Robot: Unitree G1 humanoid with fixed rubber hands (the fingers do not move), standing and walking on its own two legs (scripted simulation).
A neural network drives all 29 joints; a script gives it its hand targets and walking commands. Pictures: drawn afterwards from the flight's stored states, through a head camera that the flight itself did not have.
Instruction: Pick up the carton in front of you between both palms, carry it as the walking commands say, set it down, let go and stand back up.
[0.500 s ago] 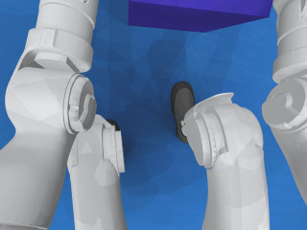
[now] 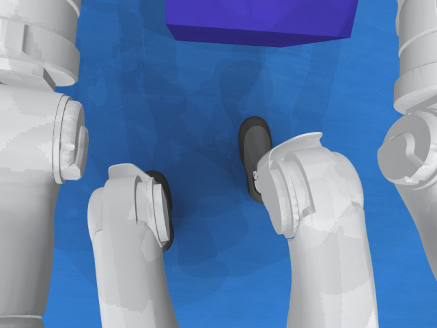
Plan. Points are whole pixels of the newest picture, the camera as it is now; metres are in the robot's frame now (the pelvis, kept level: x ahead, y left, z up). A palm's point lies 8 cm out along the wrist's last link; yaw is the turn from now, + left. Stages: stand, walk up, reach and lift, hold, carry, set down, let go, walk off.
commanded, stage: set down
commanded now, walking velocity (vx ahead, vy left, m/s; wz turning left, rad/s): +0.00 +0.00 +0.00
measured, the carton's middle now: out of the picture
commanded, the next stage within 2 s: let go in 0.86 s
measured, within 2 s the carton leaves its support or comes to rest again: neither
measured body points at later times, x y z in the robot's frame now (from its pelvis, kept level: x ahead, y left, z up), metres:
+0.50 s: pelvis +0.02 +0.00 +0.11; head +0.38 -0.04 +0.38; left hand +0.66 +0.05 +0.00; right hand +0.53 -0.32 +0.00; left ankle +0.08 +0.13 -0.36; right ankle +0.15 -0.13 -0.36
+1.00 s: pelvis +0.04 +0.00 +0.24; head +0.36 -0.04 +0.55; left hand +0.64 +0.06 +0.14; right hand +0.51 -0.32 +0.14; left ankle +0.08 +0.13 -0.36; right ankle +0.15 -0.13 -0.36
